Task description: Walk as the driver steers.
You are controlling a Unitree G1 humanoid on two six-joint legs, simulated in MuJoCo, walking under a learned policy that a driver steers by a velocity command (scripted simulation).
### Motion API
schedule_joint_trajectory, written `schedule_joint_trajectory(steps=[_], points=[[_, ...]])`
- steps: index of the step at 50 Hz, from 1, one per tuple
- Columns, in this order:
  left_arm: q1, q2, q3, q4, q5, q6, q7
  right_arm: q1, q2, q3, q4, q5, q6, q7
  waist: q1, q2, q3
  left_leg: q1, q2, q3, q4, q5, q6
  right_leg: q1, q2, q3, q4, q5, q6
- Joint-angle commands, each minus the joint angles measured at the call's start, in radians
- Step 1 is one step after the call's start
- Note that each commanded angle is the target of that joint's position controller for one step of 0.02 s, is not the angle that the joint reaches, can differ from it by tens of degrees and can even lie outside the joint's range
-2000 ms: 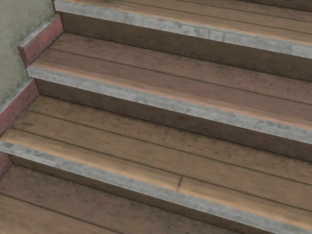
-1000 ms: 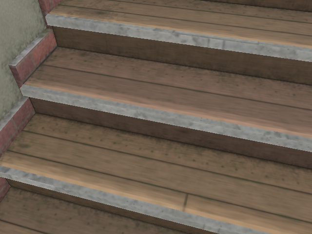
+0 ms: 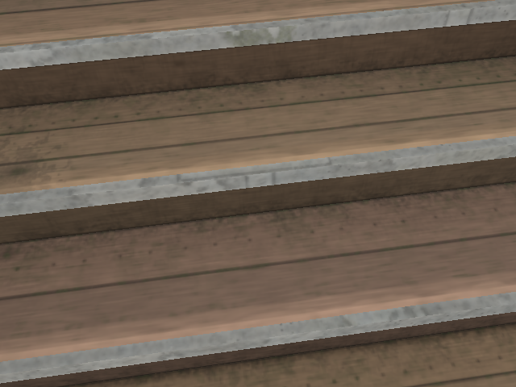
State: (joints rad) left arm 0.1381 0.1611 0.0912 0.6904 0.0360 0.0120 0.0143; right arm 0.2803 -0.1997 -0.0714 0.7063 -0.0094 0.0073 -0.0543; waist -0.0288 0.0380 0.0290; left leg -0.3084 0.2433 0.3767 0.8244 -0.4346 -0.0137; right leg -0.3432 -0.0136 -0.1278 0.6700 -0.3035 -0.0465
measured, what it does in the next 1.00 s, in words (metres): climbs: left foot, then right foot 0.16 m higher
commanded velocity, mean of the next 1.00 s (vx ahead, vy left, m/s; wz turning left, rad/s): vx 0.26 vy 0.00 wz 0.07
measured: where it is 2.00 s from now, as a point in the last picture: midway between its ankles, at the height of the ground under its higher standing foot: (176, 185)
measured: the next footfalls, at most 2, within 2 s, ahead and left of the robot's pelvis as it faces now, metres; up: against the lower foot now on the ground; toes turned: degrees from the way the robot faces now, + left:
left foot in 0.40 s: +0.05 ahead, +0.12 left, +0.00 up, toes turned -6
right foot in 0.84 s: +0.33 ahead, -0.11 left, +0.16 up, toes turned +0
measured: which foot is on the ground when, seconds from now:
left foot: up 0.00-0.38, down 0.40-0.86, up 0.88-1.00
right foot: down 0.00-0.40, up 0.42-0.82, down 0.84-1.00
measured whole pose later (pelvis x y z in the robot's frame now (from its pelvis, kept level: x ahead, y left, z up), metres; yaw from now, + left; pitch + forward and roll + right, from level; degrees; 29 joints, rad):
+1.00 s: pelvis +0.23 -0.02 +0.11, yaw +10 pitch +2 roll -3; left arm 0.16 0.19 0.06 0.76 0.03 -0.04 0.03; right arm 0.23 -0.21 -0.10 0.69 -0.05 -0.09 0.02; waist -0.03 0.05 -0.06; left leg -0.72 -0.05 -0.10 1.84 -0.04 0.12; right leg -0.60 -0.04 -0.20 1.03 -0.46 -0.06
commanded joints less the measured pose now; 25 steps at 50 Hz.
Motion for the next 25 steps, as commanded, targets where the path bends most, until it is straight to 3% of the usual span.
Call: schedule_joint_trajectory(steps=[1, 2, 3, 4, 6, 9, 12, 13, 15, 17, 18, 19, 20, 21, 22, 23, 24, 25], points=[[0.215, 0.223, 0.056, -0.082, 0.004, -0.024, 0.016, -0.099, -0.03, -0.001, -0.134, 0.005, 0.012, 0.008, 0.149, -0.172, -0.232, -0.323, -0.122, -0.288, 0.567, -0.131, -0.079, 0.291, -0.424, 0.646, -0.317, 0.782, -0.305], [0.139, 0.208, 0.047, -0.096, 0.003, -0.018, 0.025, -0.104, -0.019, -0.001, -0.123, 0.002, 0.01, 0.015, 0.112, -0.113, -0.179, -0.345, -0.112, -0.337, 0.667, -0.039, -0.086, 0.217, -0.398, 0.551, -0.339, 0.59, -0.322], [0.061, 0.192, 0.033, -0.109, 0.007, -0.017, 0.029, -0.128, -0.002, 0.004, -0.122, -0.003, -0.001, 0.02, 0.078, -0.125, -0.115, -0.348, -0.112, -0.361, 0.705, 0.049, -0.076, 0.136, -0.339, 0.467, -0.335, 0.506, -0.303], [0.024, 0.185, 0.022, -0.109, -0.007, -0.019, 0.033, -0.158, -0.011, 0.003, -0.14, -0.015, -0.007, 0.026, 0.05, -0.144, -0.075, -0.376, -0.132, -0.366, 0.747, 0.089, -0.054, 0.116, -0.271, 0.425, -0.316, 0.5, -0.268], [-0.008, 0.153, 0.009, -0.116, -0.016, -0.024, 0.027, -0.117, -0.044, -0.01, -0.126, -0.03, -0.004, 0.037, 0.014, -0.092, -0.092, -0.374, -0.172, -0.366, 0.786, 0.175, -0.032, 0.13, -0.21, 0.37, -0.26, 0.554, -0.229], [0.054, 0.171, 0.009, -0.105, -0.015, -0.041, 0.027, -0.131, -0.029, 0.005, -0.156, -0.036, 0.003, 0.047, 0.019, -0.079, -0.118, -0.412, -0.207, -0.384, 0.71, 0.174, -0.026, 0.202, -0.192, 0.388, -0.23, 0.606, -0.221], [0.058, 0.172, 0.007, -0.11, -0.007, -0.037, 0.037, -0.146, -0.026, 0.019, -0.171, -0.021, 0.026, 0.043, 0.02, -0.164, -0.138, -0.348, -0.218, -0.355, 0.475, 0.089, -0.015, 0.217, -0.174, 0.374, -0.24, 0.56, -0.197], [0.065, 0.166, 0.004, -0.106, -0.013, -0.029, 0.04, -0.141, -0.02, 0.029, -0.174, -0.013, 0.033, 0.044, 0.025, -0.194, -0.135, -0.277, -0.231, -0.334, 0.325, 0.0, 0.0, 0.189, -0.156, 0.338, -0.26, 0.482, -0.176], [0.061, 0.14, -0.006, -0.117, 0.007, -0.028, 0.043, -0.117, -0.014, 0.034, -0.149, 0.001, 0.039, 0.032, 0.034, -0.258, -0.125, -0.103, -0.239, -0.31, 0.084, -0.086, 0.034, 0.088, -0.159, 0.317, -0.304, 0.207, -0.169], [0.105, 0.14, -0.003, -0.091, 0.009, -0.026, 0.036, -0.033, -0.024, 0.022, -0.108, 0.006, 0.035, 0.017, 0.036, -0.315, -0.129, 0.058, -0.223, -0.296, -0.066, -0.034, 0.085, 0.018, -0.191, 0.388, -0.349, -0.021, -0.185], [0.101, 0.133, -0.005, -0.083, -0.003, -0.024, 0.03, 0.0, -0.013, 0.023, -0.089, 0.008, 0.025, 0.015, 0.014, -0.265, -0.107, 0.146, -0.229, -0.276, -0.223, 0.079, 0.105, -0.035, -0.181, 0.381, -0.334, -0.093, -0.173], [0.102, 0.112, -0.008, -0.075, -0.013, -0.022, 0.017, -0.014, -0.003, 0.027, -0.078, -0.003, 0.012, 0.021, 0.02, -0.17, -0.068, 0.178, -0.272, -0.256, -0.388, 0.116, 0.109, -0.055, -0.141, 0.345, -0.282, -0.144, -0.153], [0.091, 0.079, -0.013, -0.075, -0.014, -0.025, 0.002, 0.014, -0.004, 0.029, -0.062, -0.014, -0.012, 0.032, 0.007, -0.043, -0.063, 0.255, -0.218, -0.395, -0.472, 0.137, 0.112, -0.122, -0.078, 0.275, -0.1, -0.119, -0.113], [0.082, 0.001, -0.034, -0.095, -0.008, -0.038, -0.01, 0.076, -0.071, 0.02, -0.062, -0.02, -0.031, 0.039, -0.009, 0.174, -0.107, 0.349, -0.015, -0.727, -0.586, -0.023, 0.141, -0.306, 0.006, 0.149, 0.234, -0.168, -0.043], [0.074, 0.077, -0.013, -0.118, 0.007, -0.041, -0.025, 0.08, -0.216, -0.029, -0.062, -0.011, -0.029, 0.049, -0.028, 0.35, -0.041, 0.28, 0.132, -1.104, -0.749, -0.224, 0.285, -0.501, 0.032, 0.079, 0.462, -0.158, 0.022], [-0.008, 0.121, 0.002, -0.126, 0.023, -0.047, -0.023, 0.034, -0.189, -0.031, -0.063, 0.003, -0.036, 0.055, -0.016, 0.176, 0.047, 0.219, 0.119, -1.113, -0.77, -0.438, 0.345, -0.603, -0.023, 0.118, 0.732, -0.079, 0.054], [-0.072, 0.113, 0.0, -0.14, 0.022, -0.052, -0.023, 0.024, -0.176, -0.03, -0.046, 0.015, -0.053, 0.055, -0.016, 0.09, 0.096, 0.2, 0.084, -1.004, -0.727, -0.378, 0.35, -0.701, -0.03, 0.128, 0.912, -0.03, 0.068], [-0.072, 0.078, -0.013, -0.123, 0.022, -0.064, -0.029, 0.062, -0.157, -0.027, -0.018, 0.01, -0.064, 0.052, -0.02, 0.05, 0.087, 0.223, 0.022, -0.908, -0.677, -0.301, 0.334, -0.789, -0.026, 0.121, 1.084, 0.014, 0.059]])
Keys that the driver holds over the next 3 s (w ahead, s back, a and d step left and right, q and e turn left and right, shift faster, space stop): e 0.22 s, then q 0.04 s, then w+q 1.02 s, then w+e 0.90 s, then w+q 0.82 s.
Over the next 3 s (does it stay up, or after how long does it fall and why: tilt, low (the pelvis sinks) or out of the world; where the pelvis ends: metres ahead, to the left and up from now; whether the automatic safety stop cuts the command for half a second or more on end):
stays up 1.37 0.20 0.77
